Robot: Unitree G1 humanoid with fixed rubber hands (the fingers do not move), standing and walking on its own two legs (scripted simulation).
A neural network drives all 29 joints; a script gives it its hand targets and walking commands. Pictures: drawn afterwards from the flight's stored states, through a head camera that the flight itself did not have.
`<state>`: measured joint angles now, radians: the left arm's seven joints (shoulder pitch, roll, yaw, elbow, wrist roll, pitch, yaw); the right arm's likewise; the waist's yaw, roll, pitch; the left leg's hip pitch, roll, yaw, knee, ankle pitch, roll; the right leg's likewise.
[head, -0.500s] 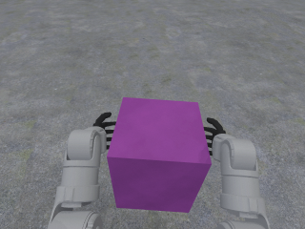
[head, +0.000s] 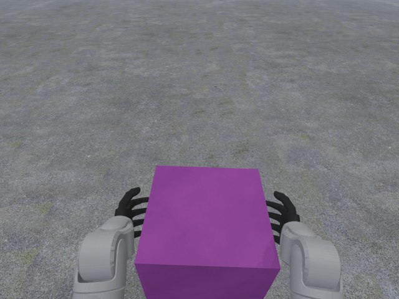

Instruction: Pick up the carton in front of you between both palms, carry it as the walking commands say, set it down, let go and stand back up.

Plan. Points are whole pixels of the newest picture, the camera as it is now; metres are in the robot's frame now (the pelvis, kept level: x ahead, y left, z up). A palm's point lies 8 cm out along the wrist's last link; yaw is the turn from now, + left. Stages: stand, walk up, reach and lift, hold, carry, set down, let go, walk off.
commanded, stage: carry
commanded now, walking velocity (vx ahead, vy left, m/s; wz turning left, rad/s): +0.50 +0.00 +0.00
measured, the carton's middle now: (204, 243) +0.27 +0.01 +0.00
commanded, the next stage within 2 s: none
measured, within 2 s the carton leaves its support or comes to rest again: neither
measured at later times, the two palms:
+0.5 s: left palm (152, 128) +0.58 +0.17 +0.07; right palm (257, 135) +0.55 -0.13 +0.08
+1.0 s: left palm (177, 74) +0.89 +0.14 +0.09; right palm (256, 77) +0.90 -0.16 +0.09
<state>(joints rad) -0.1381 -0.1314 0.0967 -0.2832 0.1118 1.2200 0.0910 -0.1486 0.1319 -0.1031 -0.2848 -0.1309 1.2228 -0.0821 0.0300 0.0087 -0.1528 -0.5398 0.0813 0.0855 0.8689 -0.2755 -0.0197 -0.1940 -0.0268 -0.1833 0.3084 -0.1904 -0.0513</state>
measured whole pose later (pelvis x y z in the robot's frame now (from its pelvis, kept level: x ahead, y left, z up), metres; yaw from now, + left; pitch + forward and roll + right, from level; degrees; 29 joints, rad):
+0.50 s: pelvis +0.31 +0.04 +0.00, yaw -3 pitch +4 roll -1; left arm -0.12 -0.13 0.08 -0.32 0.13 1.20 0.08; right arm -0.11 0.13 -0.09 -0.30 -0.11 1.18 -0.09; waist -0.03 -0.01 -0.11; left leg -0.20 0.05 0.22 0.31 -0.19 0.04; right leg -0.57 -0.10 -0.10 0.80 -0.24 0.01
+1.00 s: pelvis +0.63 -0.02 +0.00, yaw +0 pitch +5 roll +1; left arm -0.15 -0.13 0.11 -0.36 0.10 1.21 0.09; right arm -0.16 0.13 -0.09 -0.37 -0.13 1.22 -0.09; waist 0.03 0.01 -0.10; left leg -0.59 0.10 0.12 0.71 -0.16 -0.02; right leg -0.10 -0.05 -0.22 0.25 -0.23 -0.03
